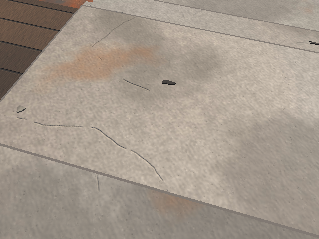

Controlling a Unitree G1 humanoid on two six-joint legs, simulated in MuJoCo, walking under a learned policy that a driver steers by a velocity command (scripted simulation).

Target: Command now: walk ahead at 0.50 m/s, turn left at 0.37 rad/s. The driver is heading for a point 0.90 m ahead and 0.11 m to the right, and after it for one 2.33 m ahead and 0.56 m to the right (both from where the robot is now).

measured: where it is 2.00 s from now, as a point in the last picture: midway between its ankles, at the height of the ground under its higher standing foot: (144, 189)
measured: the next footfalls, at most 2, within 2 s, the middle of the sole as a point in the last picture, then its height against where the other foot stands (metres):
right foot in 0.34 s outside the picture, level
left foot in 0.88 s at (131, 197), level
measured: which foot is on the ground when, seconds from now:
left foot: down 0.00-0.36, up 0.38-0.86, down 0.88-1.00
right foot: up 0.00-0.32, down 0.34-0.90, up 0.92-1.00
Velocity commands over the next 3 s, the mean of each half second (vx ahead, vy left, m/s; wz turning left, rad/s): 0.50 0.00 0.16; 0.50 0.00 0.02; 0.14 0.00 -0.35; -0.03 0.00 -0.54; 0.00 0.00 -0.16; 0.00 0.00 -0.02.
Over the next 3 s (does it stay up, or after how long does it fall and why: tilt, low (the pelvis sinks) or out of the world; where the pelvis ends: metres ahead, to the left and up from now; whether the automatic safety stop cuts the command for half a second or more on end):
stays up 0.67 0.06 0.00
